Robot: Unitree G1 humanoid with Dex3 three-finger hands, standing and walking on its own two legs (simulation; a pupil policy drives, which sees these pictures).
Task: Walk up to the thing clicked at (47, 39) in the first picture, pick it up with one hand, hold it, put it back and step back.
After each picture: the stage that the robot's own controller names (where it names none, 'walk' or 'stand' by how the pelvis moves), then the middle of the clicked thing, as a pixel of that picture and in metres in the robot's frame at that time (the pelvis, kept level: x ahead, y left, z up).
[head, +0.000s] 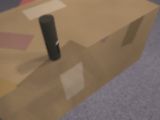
stand; (51, 39) +0.65 +0.18 -0.03
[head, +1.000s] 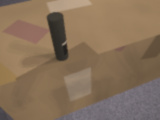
rise first; (59, 39) +0.61 +0.15 -0.01
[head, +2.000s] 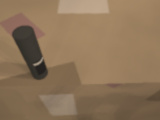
rise first; (33, 56) +0.45 +0.23 +0.00
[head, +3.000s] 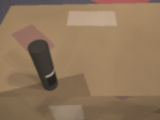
stand; (45, 68) +0.44 +0.18 -0.02
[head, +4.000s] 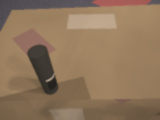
stand; (45, 72) +0.43 +0.18 -0.03
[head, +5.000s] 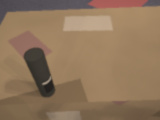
stand; (41, 75) +0.42 +0.19 -0.03
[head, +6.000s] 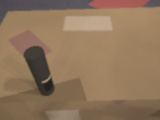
stand; (41, 73) +0.43 +0.19 -0.03
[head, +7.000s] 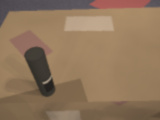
stand; (42, 74) +0.43 +0.19 -0.03
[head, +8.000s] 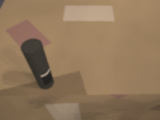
rise first; (40, 67) +0.43 +0.19 -0.03
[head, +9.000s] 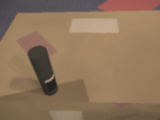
rise first; (45, 73) +0.43 +0.20 -0.03
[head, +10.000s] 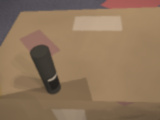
go down; (47, 72) +0.43 +0.19 -0.02
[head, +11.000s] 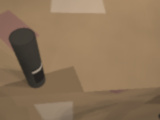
go down; (30, 62) +0.42 +0.18 +0.03
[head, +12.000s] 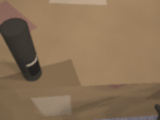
close in; (25, 55) +0.43 +0.18 +0.04
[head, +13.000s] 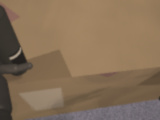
close; (7, 47) +0.44 +0.20 +0.07
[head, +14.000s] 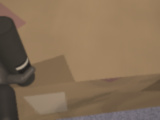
lift; (14, 57) +0.41 +0.19 +0.06
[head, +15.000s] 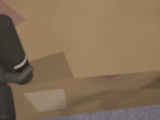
lift; (12, 56) +0.42 +0.19 +0.07
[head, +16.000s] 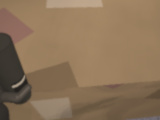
lift; (11, 74) +0.35 +0.21 +0.08
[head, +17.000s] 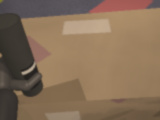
hold; (21, 61) +0.33 +0.18 +0.19
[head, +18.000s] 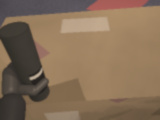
hold; (29, 67) +0.33 +0.17 +0.16
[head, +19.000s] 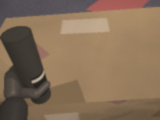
hold; (31, 70) +0.33 +0.16 +0.15
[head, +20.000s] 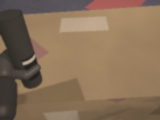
crouch; (22, 53) +0.39 +0.19 +0.16
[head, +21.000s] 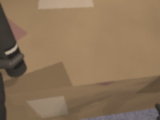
lower; (4, 43) +0.46 +0.22 +0.09
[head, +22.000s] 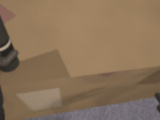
lower; out of the picture +0.47 +0.22 +0.07
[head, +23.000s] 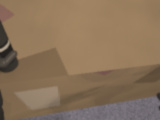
lower; out of the picture +0.47 +0.22 +0.07
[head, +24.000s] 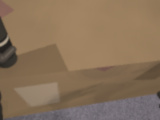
lower; out of the picture +0.48 +0.22 +0.08
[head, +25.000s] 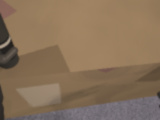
rest; out of the picture +0.47 +0.22 +0.08
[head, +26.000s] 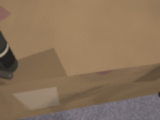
withdraw; out of the picture +0.45 +0.21 +0.07
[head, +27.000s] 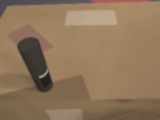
sink last; (38, 68) +0.42 +0.20 +0.02
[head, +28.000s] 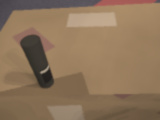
stand; (39, 64) +0.45 +0.21 +0.02
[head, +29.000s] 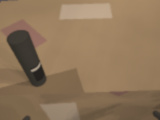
stand; (30, 62) +0.44 +0.22 +0.03
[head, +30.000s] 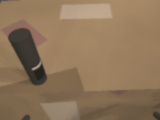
stand; (30, 60) +0.45 +0.22 +0.04
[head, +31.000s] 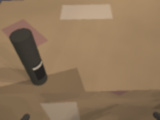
stand; (31, 60) +0.45 +0.21 +0.04
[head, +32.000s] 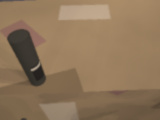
stand; (29, 61) +0.45 +0.21 +0.04
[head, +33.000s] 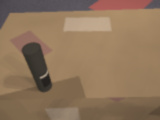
stand; (39, 69) +0.46 +0.21 -0.03
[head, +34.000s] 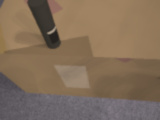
walk; (46, 25) +0.59 +0.18 -0.01
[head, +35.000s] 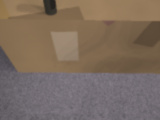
walk; out of the picture +0.87 +0.17 -0.01
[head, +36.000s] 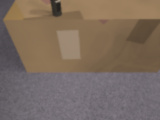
stand; out of the picture +1.06 +0.21 -0.01
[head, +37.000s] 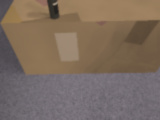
stand; (52, 0) +1.04 +0.21 -0.03
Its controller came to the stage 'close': yes
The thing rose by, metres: 0.20
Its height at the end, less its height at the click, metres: +0.00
